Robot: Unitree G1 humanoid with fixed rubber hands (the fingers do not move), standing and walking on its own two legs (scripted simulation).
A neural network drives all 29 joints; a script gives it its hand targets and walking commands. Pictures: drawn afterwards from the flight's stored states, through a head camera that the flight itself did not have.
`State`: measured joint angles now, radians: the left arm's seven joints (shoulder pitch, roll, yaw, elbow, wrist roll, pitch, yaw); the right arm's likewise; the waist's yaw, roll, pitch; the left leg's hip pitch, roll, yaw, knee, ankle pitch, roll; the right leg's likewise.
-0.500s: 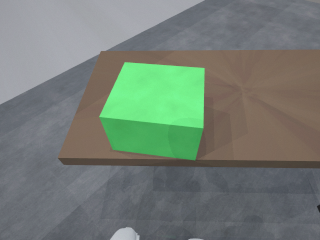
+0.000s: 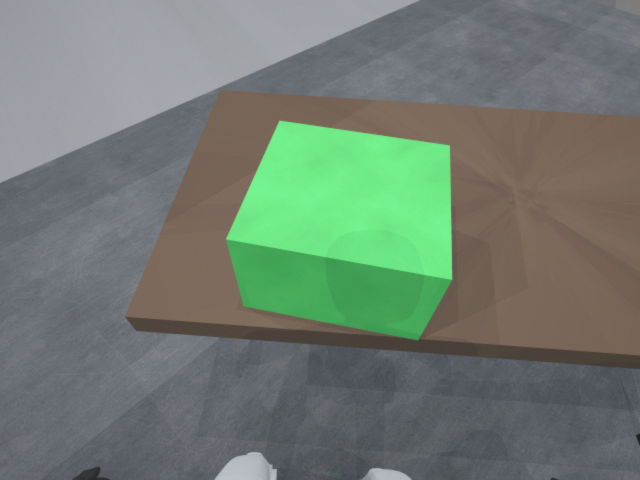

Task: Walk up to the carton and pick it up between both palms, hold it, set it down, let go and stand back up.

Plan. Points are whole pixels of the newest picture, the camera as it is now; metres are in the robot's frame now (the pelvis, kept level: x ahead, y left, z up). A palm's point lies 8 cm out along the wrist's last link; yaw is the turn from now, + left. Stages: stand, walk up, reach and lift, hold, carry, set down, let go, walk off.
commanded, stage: walk up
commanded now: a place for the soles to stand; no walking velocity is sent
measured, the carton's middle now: (346, 226) +0.45 -0.02 +0.03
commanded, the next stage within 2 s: none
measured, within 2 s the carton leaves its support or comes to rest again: neither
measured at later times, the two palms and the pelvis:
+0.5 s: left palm out of the picture +0.04 +0.34 -0.08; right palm out of the picture +0.08 -0.29 -0.09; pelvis +0.00 +0.02 +0.00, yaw +0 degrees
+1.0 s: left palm out of the picture +0.09 +0.29 -0.12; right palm out of the picture +0.05 -0.34 -0.08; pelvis -0.02 -0.01 -0.01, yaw -3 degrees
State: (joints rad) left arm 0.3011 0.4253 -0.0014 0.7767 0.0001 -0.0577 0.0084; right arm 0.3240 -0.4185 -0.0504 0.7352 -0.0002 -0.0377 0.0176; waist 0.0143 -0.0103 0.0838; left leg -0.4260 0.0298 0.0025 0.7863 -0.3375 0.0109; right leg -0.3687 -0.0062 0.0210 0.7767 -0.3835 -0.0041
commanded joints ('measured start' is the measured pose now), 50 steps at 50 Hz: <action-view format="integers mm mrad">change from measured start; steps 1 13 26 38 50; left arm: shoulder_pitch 127 -57 60 -23 117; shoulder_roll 361 167 340 215 303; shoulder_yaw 122 72 116 113 160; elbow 30 -36 -12 -35 26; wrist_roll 28 0 30 22 54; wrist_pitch -49 -4 -49 114 69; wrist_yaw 23 28 28 -3 -26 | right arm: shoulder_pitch -85 46 -81 51 -54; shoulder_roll -153 -323 -215 -320 -189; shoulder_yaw -30 -91 -71 -100 -38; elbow -82 11 -35 -5 -22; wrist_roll -4 -39 -29 8 -10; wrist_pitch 18 -28 9 -46 6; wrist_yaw -22 -14 13 -99 -89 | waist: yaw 41 -68 1 -44 48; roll -134 177 -128 90 -194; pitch -43 -23 -70 -80 10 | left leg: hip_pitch -305 192 -130 217 -331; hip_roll -31 320 -14 294 17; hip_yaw -78 -563 -18 -424 16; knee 188 -470 97 -271 239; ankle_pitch -231 -105 -181 498 -217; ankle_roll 33 228 24 199 45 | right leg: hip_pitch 205 -313 150 -237 214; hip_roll -394 3 -288 -9 -157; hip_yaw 639 -10 366 165 352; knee -454 201 -333 415 -377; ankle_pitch -58 -243 147 -109 -130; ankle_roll -215 -24 -212 -3 -48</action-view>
